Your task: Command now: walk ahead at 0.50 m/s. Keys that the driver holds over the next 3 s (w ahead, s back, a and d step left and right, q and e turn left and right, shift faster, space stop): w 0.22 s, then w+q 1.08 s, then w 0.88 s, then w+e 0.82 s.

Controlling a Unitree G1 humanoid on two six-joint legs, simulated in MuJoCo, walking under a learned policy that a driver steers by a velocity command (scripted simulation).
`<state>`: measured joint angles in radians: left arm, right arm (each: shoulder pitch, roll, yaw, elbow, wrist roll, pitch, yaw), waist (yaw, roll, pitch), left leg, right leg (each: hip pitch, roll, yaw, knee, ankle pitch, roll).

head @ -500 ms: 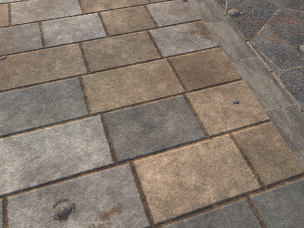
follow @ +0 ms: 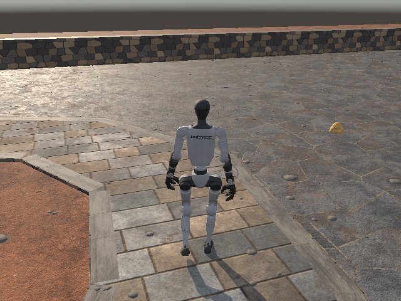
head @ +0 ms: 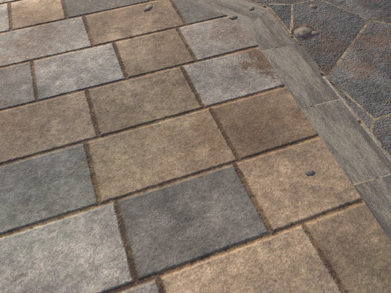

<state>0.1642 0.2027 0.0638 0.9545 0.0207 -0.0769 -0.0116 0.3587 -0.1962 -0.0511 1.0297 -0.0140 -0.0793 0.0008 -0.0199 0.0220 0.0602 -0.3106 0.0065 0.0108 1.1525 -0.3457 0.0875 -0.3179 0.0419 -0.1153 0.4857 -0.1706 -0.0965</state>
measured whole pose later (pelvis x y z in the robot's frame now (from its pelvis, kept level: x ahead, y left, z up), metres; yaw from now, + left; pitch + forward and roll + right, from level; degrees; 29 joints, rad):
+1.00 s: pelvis +0.55 +0.06 -0.01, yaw +23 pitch +2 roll +1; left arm -0.03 0.24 0.02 0.72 0.02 -0.07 -0.02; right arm 0.48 -0.26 -0.08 0.93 -0.02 -0.05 -0.01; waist -0.11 -0.02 0.03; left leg 0.04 -0.13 -0.23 0.37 -0.42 0.10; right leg -0.50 0.00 0.01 0.52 -0.10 -0.01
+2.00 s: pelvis +0.96 +0.35 +0.00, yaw +39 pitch +1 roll +2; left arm 0.09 0.24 0.03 0.79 0.03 -0.02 -0.04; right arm 0.44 -0.23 -0.03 0.97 -0.02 -0.08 0.00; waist -0.06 -0.04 0.03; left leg 0.12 -0.10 0.04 0.15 -0.29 0.07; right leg -0.60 -0.08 -0.06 0.65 -0.04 -0.03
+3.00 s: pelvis +1.39 +0.65 +0.01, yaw +15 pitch +1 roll +1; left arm 0.09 0.27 0.06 0.77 0.03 0.01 -0.07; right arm 0.40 -0.24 -0.05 0.92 -0.02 -0.10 -0.01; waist -0.05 -0.05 0.04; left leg 0.01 0.00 0.24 0.24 -0.26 0.01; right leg -0.65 -0.08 -0.03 0.81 -0.05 -0.04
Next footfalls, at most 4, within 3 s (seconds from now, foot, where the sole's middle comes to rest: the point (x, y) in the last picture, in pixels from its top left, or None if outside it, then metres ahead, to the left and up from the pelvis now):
0.46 left None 0.40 0.10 -0.77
1.02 right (199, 216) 0.75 0.02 -0.77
1.54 left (115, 198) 0.84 0.35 -0.77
2.08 right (112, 129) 1.21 0.41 -0.77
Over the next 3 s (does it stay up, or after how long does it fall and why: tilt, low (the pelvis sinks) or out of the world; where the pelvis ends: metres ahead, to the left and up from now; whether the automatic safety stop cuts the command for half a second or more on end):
stays up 1.39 0.65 0.01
